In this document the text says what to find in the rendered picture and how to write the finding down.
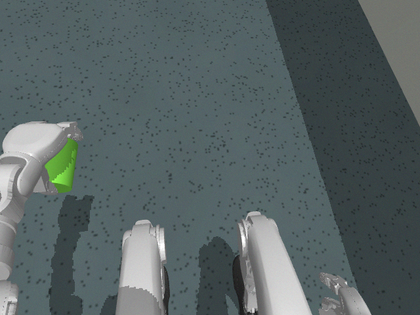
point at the left robot arm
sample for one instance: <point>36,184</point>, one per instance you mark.
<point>19,173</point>

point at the left robot hand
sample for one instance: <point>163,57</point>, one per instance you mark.
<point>42,141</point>

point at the can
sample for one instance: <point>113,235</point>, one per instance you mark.
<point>62,166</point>

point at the right robot foot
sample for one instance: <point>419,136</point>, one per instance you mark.
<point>239,286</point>

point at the right robot hand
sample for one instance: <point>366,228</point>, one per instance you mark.
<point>350,301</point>

